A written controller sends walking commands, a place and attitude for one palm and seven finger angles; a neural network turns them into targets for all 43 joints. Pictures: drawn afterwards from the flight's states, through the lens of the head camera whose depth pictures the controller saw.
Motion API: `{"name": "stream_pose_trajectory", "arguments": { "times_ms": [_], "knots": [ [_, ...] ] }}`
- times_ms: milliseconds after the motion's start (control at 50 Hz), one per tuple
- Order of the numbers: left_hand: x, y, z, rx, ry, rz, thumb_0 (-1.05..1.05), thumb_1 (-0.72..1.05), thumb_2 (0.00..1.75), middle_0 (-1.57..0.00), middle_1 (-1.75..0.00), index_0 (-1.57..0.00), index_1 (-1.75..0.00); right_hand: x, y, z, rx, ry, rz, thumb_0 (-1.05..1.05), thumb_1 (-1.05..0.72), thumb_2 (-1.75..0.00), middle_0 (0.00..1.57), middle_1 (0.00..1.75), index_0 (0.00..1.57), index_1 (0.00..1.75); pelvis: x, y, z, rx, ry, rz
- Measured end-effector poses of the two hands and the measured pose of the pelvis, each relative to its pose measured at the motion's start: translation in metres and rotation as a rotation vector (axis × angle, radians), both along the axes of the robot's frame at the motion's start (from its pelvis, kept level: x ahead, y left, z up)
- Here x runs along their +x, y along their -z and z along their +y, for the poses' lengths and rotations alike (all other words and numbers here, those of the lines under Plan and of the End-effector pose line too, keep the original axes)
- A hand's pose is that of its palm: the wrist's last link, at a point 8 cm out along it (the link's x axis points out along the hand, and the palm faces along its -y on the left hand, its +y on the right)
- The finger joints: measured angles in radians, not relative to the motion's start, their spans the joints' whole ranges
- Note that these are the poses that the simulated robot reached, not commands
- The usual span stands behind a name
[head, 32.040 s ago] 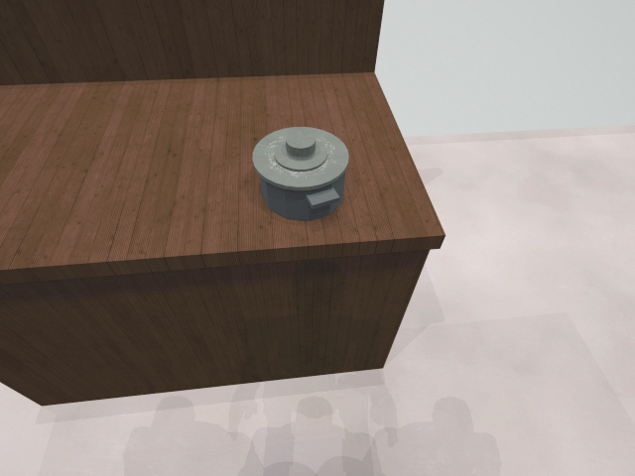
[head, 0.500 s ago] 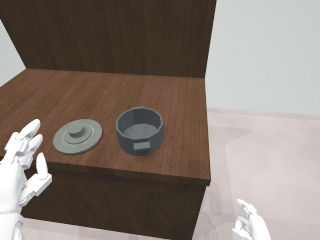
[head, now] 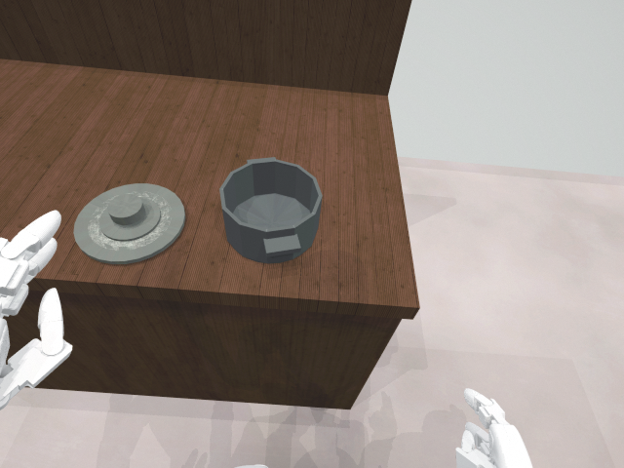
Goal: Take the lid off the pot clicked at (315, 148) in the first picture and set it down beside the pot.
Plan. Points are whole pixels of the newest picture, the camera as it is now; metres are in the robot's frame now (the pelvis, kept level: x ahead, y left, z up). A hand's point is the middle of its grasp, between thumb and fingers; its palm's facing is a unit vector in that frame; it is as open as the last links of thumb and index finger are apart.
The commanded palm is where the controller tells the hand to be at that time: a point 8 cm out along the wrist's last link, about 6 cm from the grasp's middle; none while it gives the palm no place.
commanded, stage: step back with the hand held close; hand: left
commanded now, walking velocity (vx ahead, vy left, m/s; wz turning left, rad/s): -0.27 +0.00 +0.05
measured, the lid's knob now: (126, 209) +0.48 +0.34 -0.01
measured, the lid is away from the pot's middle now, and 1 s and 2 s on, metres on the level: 0.24 0.24 0.24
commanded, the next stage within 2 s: stop stepping back and stand still in 0.72 s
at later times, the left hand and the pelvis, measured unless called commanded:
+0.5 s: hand out of the picture +0.11 +0.27 +0.16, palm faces +0.37 -0.86 -0.35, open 7.4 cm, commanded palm +0.05 +0.31 +0.18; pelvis -0.08 +0.03 -0.02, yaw +0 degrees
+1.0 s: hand out of the picture +0.00 +0.28 +0.15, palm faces +0.31 -0.89 -0.34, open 7.4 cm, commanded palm -0.07 +0.33 +0.18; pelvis -0.20 +0.05 -0.02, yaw +0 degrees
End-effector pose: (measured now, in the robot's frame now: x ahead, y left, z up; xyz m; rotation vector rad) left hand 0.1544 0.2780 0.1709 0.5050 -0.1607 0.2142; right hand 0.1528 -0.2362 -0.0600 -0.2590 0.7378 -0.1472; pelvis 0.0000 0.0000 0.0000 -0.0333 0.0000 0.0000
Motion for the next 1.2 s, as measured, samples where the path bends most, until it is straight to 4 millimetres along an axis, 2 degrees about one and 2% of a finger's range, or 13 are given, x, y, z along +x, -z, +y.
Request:
{"name": "stream_pose_trajectory", "arguments": {
  "times_ms": [120, 200, 340, 460, 560, 640, 700, 820, 860, 1000, 1100, 1160, 1200],
  "knots": [
    [-0.021, -0.025, 0.002, 0.065, -0.005, -0.073, 0.01, 0.89, 0.9, -0.21, -0.31, -0.21, -0.31, -0.014, 0.005, 0.019, 0.042, -0.022, -0.037, 0.01, -0.9, -0.9, 0.2, 0.3, 0.2, 0.3, -0.019, 0.001, 0.007, -0.001, 0.016, 0.008],
    [-0.037, -0.03, 0.003, 0.077, -0.019, -0.093, 0.01, 0.89, 0.9, -0.21, -0.31, -0.21, -0.31, -0.026, 0.011, 0.028, 0.079, -0.025, -0.061, 0.01, -0.9, -0.9, 0.2, 0.3, 0.2, 0.3, -0.034, 0.002, 0.009, -0.022, 0.007, -0.005],
    [-0.068, -0.013, 0.012, -0.008, -0.053, -0.137, 0.01, 0.89, 0.9, -0.21, -0.31, -0.21, -0.31, -0.055, 0.01, 0.022, 0.046, 0.003, -0.042, 0.01, -0.9, -0.9, 0.2, 0.3, 0.2, 0.3, -0.049, 0.008, 0.011, -0.027, -0.027, -0.021],
    [-0.076, 0.003, 0.031, -0.073, -0.051, -0.222, 0.01, 0.89, 0.9, -0.21, -0.31, -0.21, -0.31, -0.074, 0.004, 0.018, -0.056, 0.015, -0.064, 0.01, -0.9, -0.9, 0.2, 0.3, 0.2, 0.3, -0.072, 0.019, 0.026, -0.028, -0.029, -0.023],
    [-0.086, -0.015, 0.033, -0.014, -0.007, -0.213, 0.01, 0.89, 0.9, -0.21, -0.31, -0.21, -0.3, -0.095, -0.005, 0.035, -0.013, 0.011, -0.103, 0.01, -0.9, -0.9, 0.2, 0.3, 0.2, 0.3, -0.099, 0.01, 0.031, -0.031, 0.014, -0.009],
    [-0.103, -0.032, 0.025, 0.02, 0.045, -0.221, 0.01, 0.89, 0.9, -0.21, -0.31, -0.21, -0.3, -0.118, -0.005, 0.047, 0.038, 0.012, -0.099, 0.01, -0.9, -0.9, 0.2, 0.3, 0.2, 0.3, -0.118, 0.004, 0.033, -0.041, 0.039, 0.011],
    [-0.118, -0.035, 0.02, 0.042, 0.064, -0.207, 0.01, 0.89, 0.9, -0.21, -0.31, -0.21, -0.3, -0.135, 0.0, 0.05, 0.065, 0.009, -0.094, 0.01, -0.9, -0.9, 0.2, 0.3, 0.2, 0.3, -0.132, 0.004, 0.032, -0.041, 0.046, 0.023],
    [-0.157, -0.026, 0.014, 0.026, 0.08, -0.179, 0.01, 0.89, 0.9, -0.21, -0.31, -0.21, -0.31, -0.176, 0.016, 0.042, 0.078, 0.042, -0.038, 0.01, -0.9, -0.9, 0.2, 0.3, 0.2, 0.3, -0.162, 0.007, 0.031, -0.036, 0.019, -0.016],
    [-0.162, -0.01, 0.021, -0.015, 0.055, -0.154, 0.01, 0.89, 0.9, -0.21, -0.31, -0.21, -0.31, -0.19, 0.018, 0.037, 0.07, 0.051, 0.001, 0.01, -0.9, -0.9, 0.2, 0.3, 0.2, 0.3, -0.167, 0.006, 0.034, -0.011, 0.009, -0.011],
    [-0.189, 0.007, 0.05, -0.072, 0.015, -0.196, 0.01, 0.89, 0.9, -0.21, -0.31, -0.21, -0.31, -0.213, -0.002, 0.033, -0.056, 0.105, -0.093, 0.02, -0.9, -0.9, 0.2, 0.3, 0.2, 0.3, -0.199, 0.02, 0.053, 0.009, 0.007, 0.02],
    [-0.211, -0.016, 0.051, -0.01, 0.055, -0.211, 0.01, 0.89, 0.9, -0.21, -0.31, -0.21, -0.3, -0.233, -0.015, 0.054, -0.011, 0.085, -0.148, 0.01, -0.9, -0.9, 0.2, 0.3, 0.19, 0.3, -0.223, 0.008, 0.058, 0.029, 0.032, -0.019],
    [-0.227, -0.037, 0.048, 0.055, 0.07, -0.238, 0.01, 0.89, 0.9, -0.21, -0.31, -0.21, -0.3, -0.246, -0.011, 0.065, 0.046, 0.051, -0.138, 0.01, -0.9, -0.9, 0.2, 0.3, 0.2, 0.3, -0.233, 0.003, 0.059, 0.01, 0.009, -0.018],
    [-0.238, -0.042, 0.05, 0.107, 0.06, -0.238, 0.01, 0.89, 0.9, -0.21, -0.31, -0.21, -0.3, -0.252, 0.0, 0.069, 0.078, 0.037, -0.121, 0.01, -0.9, -0.9, 0.2, 0.3, 0.2, 0.3, -0.238, 0.007, 0.059, 0.011, 0.01, -0.019]
  ]
}}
